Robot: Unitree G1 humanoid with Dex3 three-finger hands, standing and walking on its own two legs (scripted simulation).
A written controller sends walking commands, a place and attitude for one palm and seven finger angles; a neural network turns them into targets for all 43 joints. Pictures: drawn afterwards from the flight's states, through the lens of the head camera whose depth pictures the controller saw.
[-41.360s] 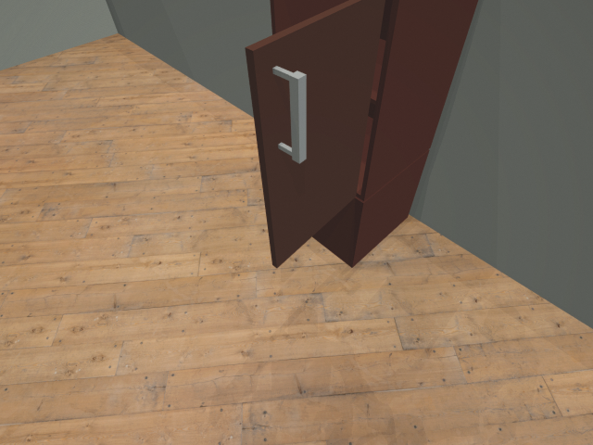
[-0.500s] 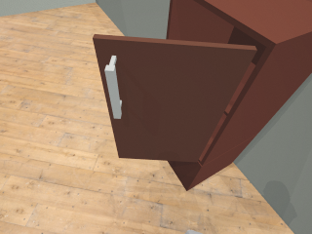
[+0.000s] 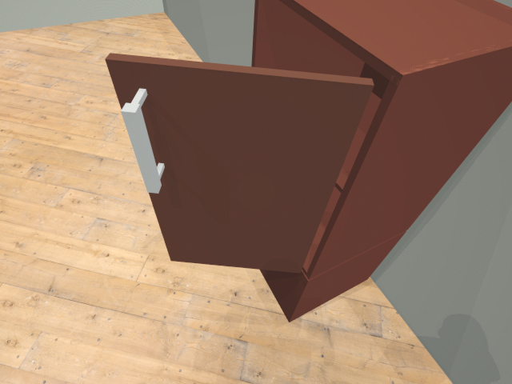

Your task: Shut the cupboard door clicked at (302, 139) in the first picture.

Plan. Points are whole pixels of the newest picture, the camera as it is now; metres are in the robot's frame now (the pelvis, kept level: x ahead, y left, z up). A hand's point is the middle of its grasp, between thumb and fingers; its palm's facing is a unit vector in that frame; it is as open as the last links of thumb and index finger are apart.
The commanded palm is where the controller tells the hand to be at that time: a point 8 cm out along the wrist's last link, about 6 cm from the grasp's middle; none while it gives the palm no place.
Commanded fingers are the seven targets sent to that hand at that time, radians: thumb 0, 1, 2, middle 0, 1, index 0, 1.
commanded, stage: come to a stop and stand still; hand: left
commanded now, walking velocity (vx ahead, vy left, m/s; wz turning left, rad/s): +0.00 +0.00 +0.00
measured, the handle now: (148, 144) +0.43 +0.23 +0.13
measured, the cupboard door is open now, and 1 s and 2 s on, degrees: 58 58 58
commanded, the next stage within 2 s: look again from close up in 1.50 s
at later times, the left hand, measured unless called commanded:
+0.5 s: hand out of the picture +0.03 +0.20 -0.17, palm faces +0.01 -0.98 -0.22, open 7.4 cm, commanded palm none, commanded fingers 0.00 0.90 0.90 -0.20 -0.30 -0.20 -0.30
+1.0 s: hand out of the picture +0.00 +0.21 -0.17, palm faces -0.02 -0.99 -0.17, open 7.4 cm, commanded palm none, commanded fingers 0.00 0.90 0.90 -0.20 -0.30 -0.20 -0.30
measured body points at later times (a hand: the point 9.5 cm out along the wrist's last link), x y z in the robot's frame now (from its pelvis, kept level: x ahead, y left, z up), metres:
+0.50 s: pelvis -0.01 +0.02 +0.00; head -0.01 +0.03 +0.45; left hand +0.03 +0.26 -0.15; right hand +0.01 -0.21 -0.15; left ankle +0.00 +0.08 -0.73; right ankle +0.03 -0.08 -0.73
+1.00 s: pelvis +0.00 +0.05 +0.00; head +0.01 +0.07 +0.45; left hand +0.00 +0.27 -0.16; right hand +0.03 -0.18 -0.14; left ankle +0.00 +0.08 -0.73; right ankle +0.03 -0.08 -0.73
